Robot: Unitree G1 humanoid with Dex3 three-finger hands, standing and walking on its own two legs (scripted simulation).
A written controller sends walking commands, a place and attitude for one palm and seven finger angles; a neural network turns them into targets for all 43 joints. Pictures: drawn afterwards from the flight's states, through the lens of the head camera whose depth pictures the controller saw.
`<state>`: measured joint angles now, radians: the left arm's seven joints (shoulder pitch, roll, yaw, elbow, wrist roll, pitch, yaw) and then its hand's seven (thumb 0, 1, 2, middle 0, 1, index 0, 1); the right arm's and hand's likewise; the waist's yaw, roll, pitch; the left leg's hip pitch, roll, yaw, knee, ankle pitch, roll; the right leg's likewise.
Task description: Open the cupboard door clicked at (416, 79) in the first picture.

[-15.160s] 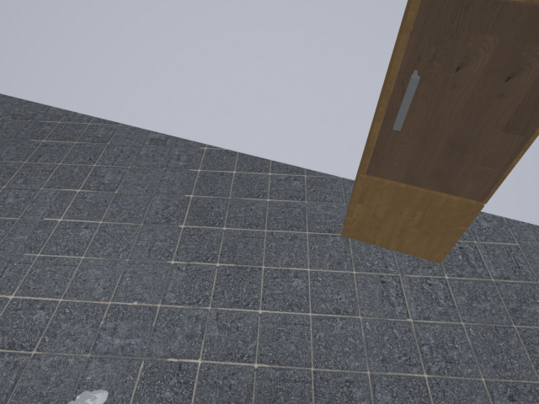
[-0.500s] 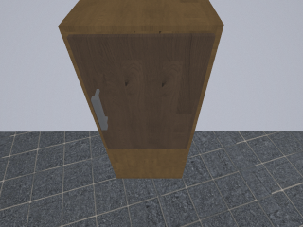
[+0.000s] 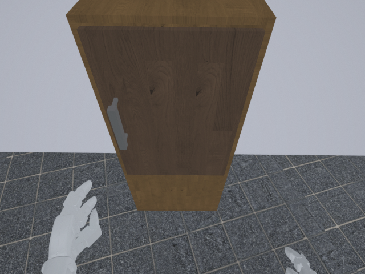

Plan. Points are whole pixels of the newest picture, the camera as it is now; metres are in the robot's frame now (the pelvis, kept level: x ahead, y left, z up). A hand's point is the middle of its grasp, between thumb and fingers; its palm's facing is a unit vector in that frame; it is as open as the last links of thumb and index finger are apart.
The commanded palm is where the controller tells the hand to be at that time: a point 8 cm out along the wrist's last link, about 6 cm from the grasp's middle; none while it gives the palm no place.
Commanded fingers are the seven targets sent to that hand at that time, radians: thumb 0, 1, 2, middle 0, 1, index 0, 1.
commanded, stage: raise the hand with hooked fingers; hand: left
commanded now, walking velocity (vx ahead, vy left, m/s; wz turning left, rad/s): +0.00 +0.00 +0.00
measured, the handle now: (119, 124) +0.52 +0.21 +0.00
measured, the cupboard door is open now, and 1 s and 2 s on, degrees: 0 0 0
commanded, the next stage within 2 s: move the hooked fingers beside the handle in 1.88 s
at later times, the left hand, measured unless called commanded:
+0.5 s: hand (93, 240) +0.20 +0.20 -0.02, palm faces -0.03 -1.00 -0.05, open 10.3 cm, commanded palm +0.17 +0.26 -0.02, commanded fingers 0.00 0.04 0.53 -0.26 -0.86 -0.26 -0.86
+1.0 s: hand (69, 220) +0.23 +0.25 +0.00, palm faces +0.02 -1.00 -0.06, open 13.2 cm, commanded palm +0.21 +0.31 +0.01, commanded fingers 0.00 -0.50 0.30 -0.30 -1.20 -0.30 -1.20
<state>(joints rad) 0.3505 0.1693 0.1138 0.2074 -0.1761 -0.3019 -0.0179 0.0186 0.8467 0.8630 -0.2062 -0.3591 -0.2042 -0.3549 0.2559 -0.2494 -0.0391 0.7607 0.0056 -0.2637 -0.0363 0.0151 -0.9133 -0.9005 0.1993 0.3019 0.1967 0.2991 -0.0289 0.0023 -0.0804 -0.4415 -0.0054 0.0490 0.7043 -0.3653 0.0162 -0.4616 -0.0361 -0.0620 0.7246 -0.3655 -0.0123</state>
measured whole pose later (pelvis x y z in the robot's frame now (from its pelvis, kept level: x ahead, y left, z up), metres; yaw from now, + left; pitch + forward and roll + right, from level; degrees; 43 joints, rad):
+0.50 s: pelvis -0.03 -0.02 -0.07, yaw +1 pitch +14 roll -2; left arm 0.26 0.28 0.26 0.11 -0.32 -0.35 -0.39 0.01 0.26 0.63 -0.25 -0.72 -0.25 -0.71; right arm 0.21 -0.18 0.04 0.58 0.03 -0.21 -0.05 0.01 -0.90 -0.90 0.20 0.30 0.20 0.30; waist 0.01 0.03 -0.12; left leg -0.91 0.05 -0.03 1.17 -0.52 -0.01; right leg -0.88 0.00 -0.13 1.12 -0.50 -0.05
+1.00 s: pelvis -0.02 +0.01 -0.05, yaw +0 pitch +13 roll -2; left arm 0.17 0.33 0.33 0.22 -0.33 -0.37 -0.40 0.00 -0.32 0.38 -0.29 -1.09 -0.29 -1.09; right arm 0.25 -0.27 0.02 0.53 0.03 -0.23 -0.06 0.01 -0.90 -0.90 0.20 0.30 0.20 0.30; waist -0.01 0.01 -0.11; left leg -0.80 0.03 0.01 1.06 -0.49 0.03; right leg -0.77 -0.02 -0.09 1.00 -0.45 -0.01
